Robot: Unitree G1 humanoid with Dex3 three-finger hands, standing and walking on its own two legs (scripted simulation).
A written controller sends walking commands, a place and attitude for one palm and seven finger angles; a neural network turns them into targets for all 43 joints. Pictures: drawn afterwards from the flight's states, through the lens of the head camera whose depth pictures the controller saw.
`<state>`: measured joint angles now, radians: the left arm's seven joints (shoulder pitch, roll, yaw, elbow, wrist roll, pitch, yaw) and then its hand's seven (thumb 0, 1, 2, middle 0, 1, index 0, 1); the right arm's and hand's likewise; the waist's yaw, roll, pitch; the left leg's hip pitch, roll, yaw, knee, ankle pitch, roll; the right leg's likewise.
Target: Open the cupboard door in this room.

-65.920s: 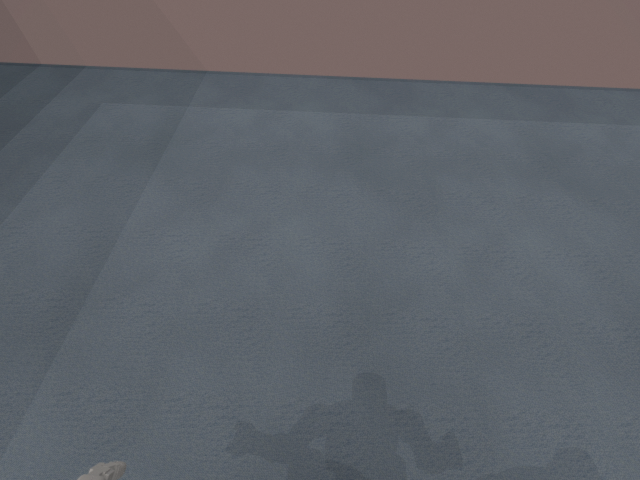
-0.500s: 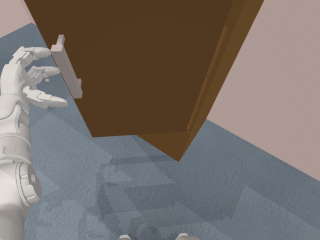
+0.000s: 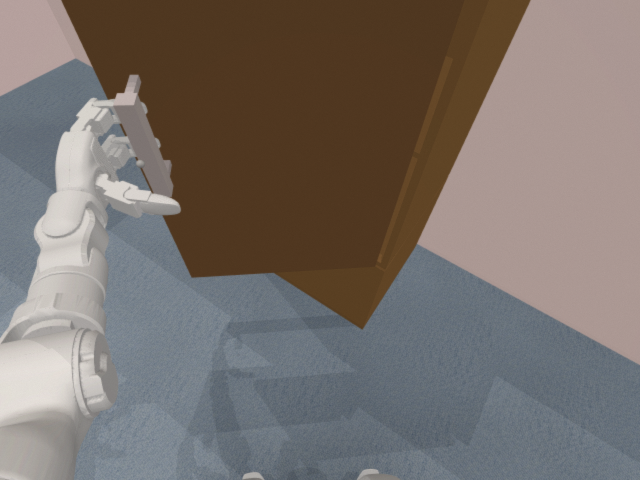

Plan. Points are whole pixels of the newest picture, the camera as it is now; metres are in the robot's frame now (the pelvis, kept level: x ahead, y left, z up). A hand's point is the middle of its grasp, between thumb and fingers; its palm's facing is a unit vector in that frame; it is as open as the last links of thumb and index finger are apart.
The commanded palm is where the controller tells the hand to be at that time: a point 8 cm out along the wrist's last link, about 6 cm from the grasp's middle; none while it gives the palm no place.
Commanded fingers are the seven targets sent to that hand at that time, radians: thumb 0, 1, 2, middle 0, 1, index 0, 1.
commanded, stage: slide the fingers in behind the handle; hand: left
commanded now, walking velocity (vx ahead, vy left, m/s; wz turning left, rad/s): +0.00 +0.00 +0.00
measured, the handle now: (150, 140) +0.53 +0.20 +0.11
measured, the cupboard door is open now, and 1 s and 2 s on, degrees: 39 39 40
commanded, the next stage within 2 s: close the thumb around the handle in 1.02 s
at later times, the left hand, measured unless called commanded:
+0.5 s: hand (166, 160) +0.48 +0.17 +0.11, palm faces +0.08 -1.00 -0.01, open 14.0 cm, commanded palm +0.46 +0.21 +0.11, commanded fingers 0.00 -0.50 0.30 -0.30 -1.20 -0.30 -1.20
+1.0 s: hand (166, 158) +0.49 +0.18 +0.11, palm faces +0.08 -1.00 +0.00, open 14.0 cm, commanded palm +0.46 +0.21 +0.11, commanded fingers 0.00 -0.50 0.30 -0.30 -1.20 -0.30 -1.20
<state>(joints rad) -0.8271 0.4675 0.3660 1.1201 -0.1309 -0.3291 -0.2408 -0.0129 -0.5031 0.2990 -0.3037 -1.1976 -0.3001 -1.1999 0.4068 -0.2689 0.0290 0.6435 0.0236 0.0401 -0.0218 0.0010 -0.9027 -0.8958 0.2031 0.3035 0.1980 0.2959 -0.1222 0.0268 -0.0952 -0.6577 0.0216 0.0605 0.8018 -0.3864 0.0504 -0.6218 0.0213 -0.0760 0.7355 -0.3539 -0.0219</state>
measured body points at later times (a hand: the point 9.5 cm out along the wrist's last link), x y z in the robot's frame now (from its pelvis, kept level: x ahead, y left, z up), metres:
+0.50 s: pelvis +0.00 -0.02 +0.00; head +0.08 -0.01 +0.44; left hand +0.47 +0.23 +0.11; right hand +0.00 -0.28 -0.12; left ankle +0.00 +0.08 -0.71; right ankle +0.00 -0.11 -0.71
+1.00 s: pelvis +0.00 -0.01 +0.00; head +0.08 -0.01 +0.44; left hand +0.48 +0.23 +0.11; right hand +0.03 -0.28 -0.12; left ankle +0.00 +0.08 -0.71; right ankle +0.00 -0.11 -0.71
